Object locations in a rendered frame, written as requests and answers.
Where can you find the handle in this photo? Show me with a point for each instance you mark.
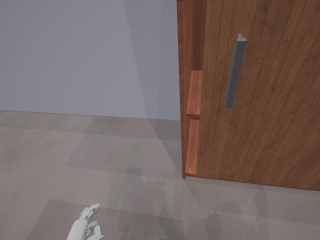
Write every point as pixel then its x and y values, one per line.
pixel 238 55

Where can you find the left robot hand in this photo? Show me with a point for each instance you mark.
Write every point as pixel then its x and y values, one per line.
pixel 81 230

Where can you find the wardrobe door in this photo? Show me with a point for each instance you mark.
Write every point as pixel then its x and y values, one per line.
pixel 271 135

